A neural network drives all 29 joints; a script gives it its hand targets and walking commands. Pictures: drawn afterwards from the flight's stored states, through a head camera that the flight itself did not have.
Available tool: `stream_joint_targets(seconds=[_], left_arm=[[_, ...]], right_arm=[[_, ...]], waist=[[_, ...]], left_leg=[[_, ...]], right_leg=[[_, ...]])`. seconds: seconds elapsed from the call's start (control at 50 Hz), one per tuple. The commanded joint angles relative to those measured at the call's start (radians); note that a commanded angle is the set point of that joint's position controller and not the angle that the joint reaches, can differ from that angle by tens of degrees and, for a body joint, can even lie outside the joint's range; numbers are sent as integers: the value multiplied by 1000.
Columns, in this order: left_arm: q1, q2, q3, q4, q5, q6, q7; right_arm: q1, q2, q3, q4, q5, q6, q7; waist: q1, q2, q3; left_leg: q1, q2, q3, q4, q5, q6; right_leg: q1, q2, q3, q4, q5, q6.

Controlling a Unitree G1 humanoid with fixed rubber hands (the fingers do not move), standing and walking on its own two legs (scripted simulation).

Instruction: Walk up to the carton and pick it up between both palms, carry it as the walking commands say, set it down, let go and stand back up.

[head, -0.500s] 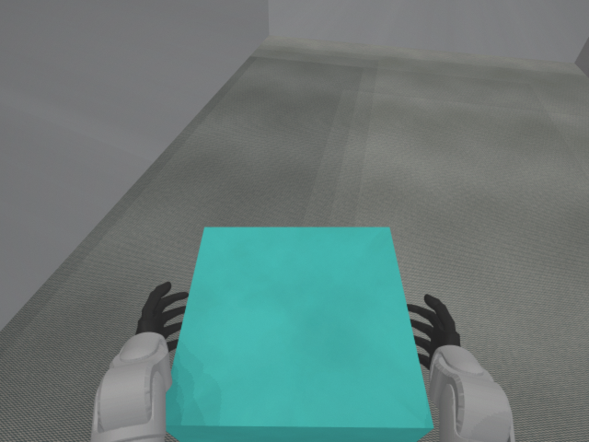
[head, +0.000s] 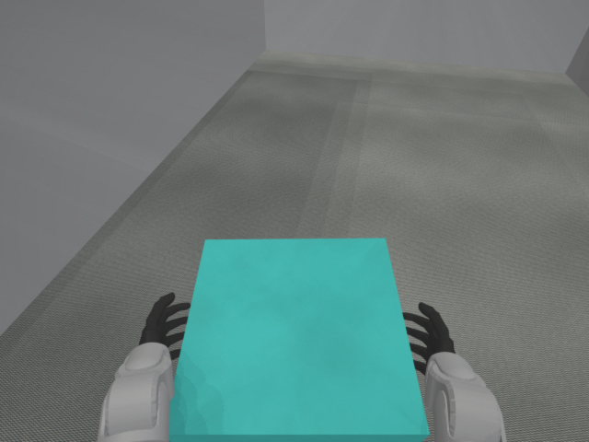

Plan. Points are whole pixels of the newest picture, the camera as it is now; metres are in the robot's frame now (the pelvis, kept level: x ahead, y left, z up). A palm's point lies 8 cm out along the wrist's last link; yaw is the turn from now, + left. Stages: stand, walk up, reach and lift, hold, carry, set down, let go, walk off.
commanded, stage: carry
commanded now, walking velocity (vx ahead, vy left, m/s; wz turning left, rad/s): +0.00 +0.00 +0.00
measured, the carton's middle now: (295, 349) +0.31 +0.00 -0.04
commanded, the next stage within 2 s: hold in 1.48 s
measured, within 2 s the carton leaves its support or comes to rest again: neither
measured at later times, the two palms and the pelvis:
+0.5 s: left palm (158, 357) +0.25 +0.18 +0.04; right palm (443, 371) +0.24 -0.19 +0.03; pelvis -0.02 -0.01 +0.00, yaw -1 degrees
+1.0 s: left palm (152, 366) +0.24 +0.19 +0.04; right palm (443, 381) +0.23 -0.18 +0.03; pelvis -0.03 +0.00 +0.00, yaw -1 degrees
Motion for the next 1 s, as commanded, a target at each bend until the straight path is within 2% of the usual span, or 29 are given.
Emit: stream_joint_targets(seconds=[0.0, 0.04, 0.1, 0.12, 0.14, 0.18, 0.2, 0.24, 0.26, 0.3, 0.32, 0.34, 0.38, 0.4, 0.42, 0.48, 0.52, 0.58, 0.62, 0.64, 0.7, 0.76, 0.78, 0.8, 0.82, 0.86, 0.92, 0.94, 0.98], left_arm=[[-467, -741, -713, -125, -294, -17, -242], [-446, -743, -702, -82, -279, -20, -245], [-447, -733, -667, -22, -265, -33, -256], [-475, -743, -667, -25, -273, -42, -259], [-477, -742, -669, -25, -276, -55, -265], [-450, -790, -678, -25, -290, -52, -272], [-488, -772, -668, -22, -284, -64, -275], [-469, -771, -667, -6, -281, -68, -278], [-538, -795, -724, -164, -336, -69, -271], [-475, -808, -720, -81, -311, -45, -273], [-473, -777, -706, -63, -297, -44, -274], [-482, -781, -719, -121, -315, -46, -266], [-467, -759, -709, -78, -292, -52, -266], [-443, -741, -671, 13, -267, -47, -270], [-435, -758, -697, -31, -279, -49, -271], [-438, -776, -693, -12, -287, -66, -277], [-457, -774, -693, 5, -270, -70, -281], [-454, -820, -727, -72, -304, -56, -277], [-512, -807, -733, -125, -321, -52, -267], [-464, -775, -700, -58, -295, -47, -268], [-426, -761, -685, -52, -282, -51, -267], [-429, -712, -621, 105, -236, -85, -284], [-455, -750, -666, 36, -254, -84, -282], [-501, -761, -685, -14, -274, -94, -279], [-484, -780, -694, -6, -279, -95, -285], [-578, -872, -792, -248, -380, -73, -270], [-484, -779, -699, -29, -279, -34, -263], [-479, -759, -695, -40, -286, -40, -266], [-438, -743, -680, -2, -265, -47, -266]], right_arm=[[-543, 680, 664, -139, 270, -68, 213], [-553, 674, 655, -117, 269, -79, 221], [-568, 673, 648, -67, 251, -89, 223], [-602, 689, 667, -84, 261, -95, 225], [-606, 675, 653, -83, 256, -109, 228], [-639, 714, 704, -156, 285, -113, 226], [-633, 702, 673, -99, 267, -118, 231], [-618, 704, 668, -78, 269, -125, 237], [-645, 741, 713, -195, 316, -122, 229], [-588, 732, 695, -137, 282, -101, 231], [-599, 716, 693, -122, 280, -102, 230], [-599, 723, 703, -167, 297, -103, 226], [-535, 700, 663, -79, 268, -106, 236], [-538, 680, 641, -22, 248, -108, 235], [-548, 690, 669, -75, 270, -111, 238], [-565, 688, 675, -84, 269, -126, 245], [-598, 686, 670, -60, 267, -130, 252], [-636, 727, 725, -165, 313, -118, 249], [-681, 726, 716, -209, 333, -116, 239], [-623, 706, 695, -123, 301, -107, 238], [-600, 704, 708, -119, 294, -105, 230], [-575, 648, 624, 65, 229, -142, 245], [-566, 677, 640, 17, 248, -141, 249], [-596, 701, 659, -9, 267, -144, 249], [-614, 711, 674, -38, 277, -151, 253], [-706, 799, 763, -284, 376, -134, 236], [-596, 699, 659, -62, 265, -94, 229], [-591, 687, 659, -73, 263, -102, 228], [-532, 681, 647, -6, 251, -102, 237]], waist=[[5, -6, -287], [6, 52, -259], [7, -9, -235], [7, -66, -233], [7, -30, -248], [3, -92, -257], [6, -52, -261], [8, -4, -261], [2, -29, -267], [6, 7, -290], [6, -22, -289], [3, -14, -321], [4, 44, -354], [3, 21, -330], [-1, 19, -326], [-2, -20, -336], [-2, 21, -281], [1, -14, -243], [-1, 5, -273], [2, -27, -299], [2, -78, -308], [7, 8, -267], [0, 46, -257], [2, -4, -250], [5, 16, -245], [3, 14, -235], [2, 36, -267], [3, -12, -291], [2, 22, -291]], left_leg=[[34, 163, -157, -107, 351, -41], [2, 185, -184, -137, 336, -39], [-39, 169, -182, -145, 162, -41], [-34, 157, -170, -130, 134, -44], [-26, 151, -164, -133, 109, -51], [-55, 154, -179, -135, 111, -41], [-56, 152, -173, -141, 73, -46], [-44, 173, -190, -154, 95, -43], [-59, 168, -188, -147, 122, -41], [-24, 173, -183, -143, 159, -38], [-18, 177, -185, -129, 213, -38], [-6, 176, -169, -111, 266, -39], [48, 173, -159, -86, 341, -48], [28, 174, -160, -82, 371, -45], [33, 180, -163, -79, 432, -49], [50, 182, -171, -72, 459, -42], [-3, 186, -172, -99, 355, -47], [-50, 199, -205, -149, 252, -38], [-13, 194, -191, -132, 355, -38], [-7, 193, -183, -117, 347, -38], [1, 174, -166, -95, 274, -39], [-38, 185, -190, -128, 175, -42], [-40, 191, -200, -143, 171, -35], [-36, 184, -190, -140, 133, -39], [-54, 187, -191, -144, 109, -43], [-71, 182, -200, -161, 102, -44], [-48, 196, -204, -149, 204, -29], [-35, 188, -188, -126, 274, -31], [-8, 192, -184, -120, 339, -31]], right_leg=[[182, -113, 142, -57, 231, -38], [170, -105, 130, -50, 172, -27], [184, -112, 162, -97, 174, -28], [187, -113, 169, -112, 184, -25], [192, -116, 169, -111, 178, -25], [230, -119, 166, -112, 198, -21], [222, -121, 171, -114, 166, -19], [199, -115, 171, -107, 148, -22], [223, -116, 164, -108, 183, -22], [195, -115, 163, -96, 181, -21], [193, -118, 163, -95, 215, -28], [218, -118, 152, -89, 269, -28], [195, -122, 161, -68, 312, -37], [205, -124, 167, -68, 346, -40], [204, -123, 151, -54, 371, -40], [193, -112, 152, -49, 347, -37], [178, -113, 159, -54, 299, -31], [169, -95, 150, -63, 183, -28], [174, -95, 152, -45, 245, -36], [192, -93, 148, -56, 259, -29], [214, -114, 168, -80, 295, -30], [183, -114, 185, -86, 201, -31], [175, -105, 180, -87, 163, -31], [167, -102, 181, -105, 139, -31], [169, -102, 180, -109, 130, -22], [172, -96, 176, -92, 127, -24], [167, -85, 153, -77, 167, -17], [192, -100, 166, -77, 228, -23], [174, -97, 164, -67, 236, -28]])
